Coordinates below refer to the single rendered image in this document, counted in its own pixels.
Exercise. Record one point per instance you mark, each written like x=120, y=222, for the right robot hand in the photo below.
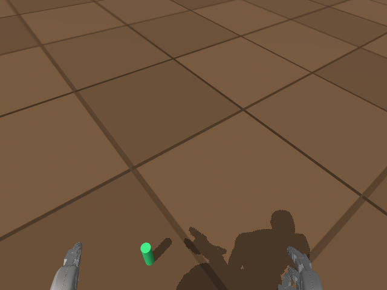
x=304, y=277

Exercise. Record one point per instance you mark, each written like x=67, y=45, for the left robot hand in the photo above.
x=66, y=277

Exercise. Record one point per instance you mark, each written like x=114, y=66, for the can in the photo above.
x=147, y=253

